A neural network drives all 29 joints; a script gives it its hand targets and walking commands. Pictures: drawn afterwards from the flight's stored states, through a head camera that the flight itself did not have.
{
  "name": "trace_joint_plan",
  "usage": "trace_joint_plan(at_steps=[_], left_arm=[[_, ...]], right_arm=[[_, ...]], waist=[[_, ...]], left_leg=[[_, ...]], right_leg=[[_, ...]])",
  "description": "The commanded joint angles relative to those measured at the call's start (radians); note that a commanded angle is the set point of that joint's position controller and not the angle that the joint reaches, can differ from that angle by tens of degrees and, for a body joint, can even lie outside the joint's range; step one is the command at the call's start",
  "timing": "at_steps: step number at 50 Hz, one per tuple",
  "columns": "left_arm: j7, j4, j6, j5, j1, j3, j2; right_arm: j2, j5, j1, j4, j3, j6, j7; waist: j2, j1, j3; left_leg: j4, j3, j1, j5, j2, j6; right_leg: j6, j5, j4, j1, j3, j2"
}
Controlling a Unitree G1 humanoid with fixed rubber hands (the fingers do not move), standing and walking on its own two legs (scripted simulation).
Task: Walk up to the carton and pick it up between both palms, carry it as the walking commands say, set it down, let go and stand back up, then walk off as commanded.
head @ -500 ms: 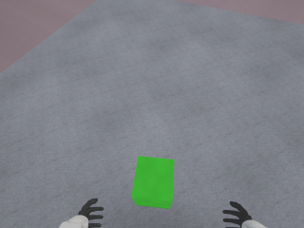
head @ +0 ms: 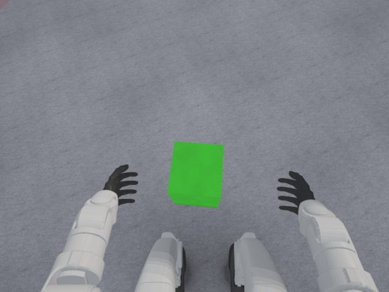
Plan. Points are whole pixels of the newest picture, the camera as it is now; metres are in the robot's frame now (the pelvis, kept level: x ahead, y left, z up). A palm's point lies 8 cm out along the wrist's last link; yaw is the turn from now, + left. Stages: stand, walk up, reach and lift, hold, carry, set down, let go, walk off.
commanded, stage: reach and lift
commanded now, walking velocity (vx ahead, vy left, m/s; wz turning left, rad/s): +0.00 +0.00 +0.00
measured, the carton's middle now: (197, 176) +0.49 +0.04 -0.57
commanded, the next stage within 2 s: none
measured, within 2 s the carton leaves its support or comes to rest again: neither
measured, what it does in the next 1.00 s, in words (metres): lowers itself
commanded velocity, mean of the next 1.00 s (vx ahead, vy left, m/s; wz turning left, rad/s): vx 0.00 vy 0.00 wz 0.00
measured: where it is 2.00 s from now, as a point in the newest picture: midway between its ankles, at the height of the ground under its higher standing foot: (207, 280)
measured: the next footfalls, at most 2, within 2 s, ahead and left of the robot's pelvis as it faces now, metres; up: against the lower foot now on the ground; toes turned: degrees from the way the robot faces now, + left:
none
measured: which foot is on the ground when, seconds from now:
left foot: down 0.00-1.00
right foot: down 0.00-1.00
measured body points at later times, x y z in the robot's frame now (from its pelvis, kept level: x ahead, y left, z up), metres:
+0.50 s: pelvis +0.01 +0.00 -0.03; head +0.27 +0.01 +0.34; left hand +0.48 +0.21 -0.14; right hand +0.45 -0.18 -0.14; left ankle +0.08 +0.12 -0.66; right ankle +0.08 -0.13 -0.66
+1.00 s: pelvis +0.01 +0.01 -0.07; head +0.31 +0.01 +0.26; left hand +0.53 +0.20 -0.19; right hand +0.50 -0.18 -0.19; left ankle +0.08 +0.12 -0.66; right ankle +0.09 -0.13 -0.66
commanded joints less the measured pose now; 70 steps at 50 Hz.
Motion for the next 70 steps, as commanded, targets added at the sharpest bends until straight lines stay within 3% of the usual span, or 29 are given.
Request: trace_joint_plan(at_steps=[1,9,17,30,37,41,51,63,70], left_arm=[[0.008,-0.016,-0.022,-0.003,-0.27,0.035,0.099],[0.016,0.125,-0.127,0.02,-0.507,0.088,0.115],[0.024,0.156,-0.268,0.025,-0.662,0.133,0.164],[0.018,0.262,-0.411,0.014,-0.865,0.165,0.173],[0.014,0.203,-0.425,0.069,-0.866,0.215,0.154],[0.004,0.181,-0.425,0.091,-0.868,0.234,0.15],[0.016,0.277,-0.414,0.067,-0.939,0.209,0.155],[0.074,0.199,-0.396,-0.047,-1.043,0.115,0.241],[0.092,0.249,-0.395,-0.094,-1.091,0.085,0.263]], right_arm=[[-0.05,-0.005,-0.27,-0.037,-0.029,-0.019,-0.025],[-0.012,-0.032,-0.477,0.085,-0.104,-0.114,-0.084],[-0.017,-0.023,-0.615,0.105,-0.142,-0.259,-0.114],[-0.047,-0.004,-0.788,0.164,-0.183,-0.408,-0.099],[-0.05,-0.045,-0.785,0.129,-0.225,-0.425,-0.072],[-0.04,-0.061,-0.79,0.11,-0.239,-0.422,-0.058],[-0.047,-0.058,-0.863,0.195,-0.255,-0.415,-0.071],[-0.129,0.068,-0.963,0.137,-0.158,-0.401,-0.122],[-0.145,0.112,-1.02,0.19,-0.111,-0.395,-0.139]], waist=[[-0.004,0.001,-0.431],[-0.002,-0.003,-0.629],[0.03,0.001,-0.882],[0.028,-0.003,-1.082],[0.041,-0.003,-1.206],[0.037,0.001,-1.175],[0.028,-0.01,-1.028],[0.043,0.0,-1.272],[0.035,0.006,-1.212]], left_leg=[[-0.184,0.003,0.121,-0.141,-0.055,-0.004],[-0.134,0.026,0.034,-0.032,-0.076,-0.014],[-0.077,0.027,0.017,0.156,-0.1,-0.023],[-0.024,-0.021,-0.015,0.476,-0.108,-0.003],[-0.013,-0.032,0.045,0.622,-0.105,-0.008],[0.001,-0.026,-0.019,0.576,-0.103,-0.011],[0.168,-0.008,-0.328,0.243,-0.109,-0.026],[0.456,0.011,-0.413,0.25,-0.108,-0.025],[0.57,0.016,-0.538,0.165,-0.092,-0.018]], right_leg=[[-0.001,-0.134,-0.157,0.176,-0.021,0.065],[0.014,-0.031,-0.113,0.122,-0.019,0.082],[0.027,0.135,-0.05,0.066,-0.013,0.103],[0.031,0.389,0.0,-0.079,-0.001,0.117],[0.03,0.497,0.002,-0.096,-0.008,0.123],[0.033,0.47,0.021,-0.123,-0.009,0.119],[0.033,0.185,0.205,-0.392,-0.027,0.118],[0.036,0.209,0.487,-0.469,-0.039,0.119],[0.032,0.145,0.606,-0.547,-0.034,0.109]])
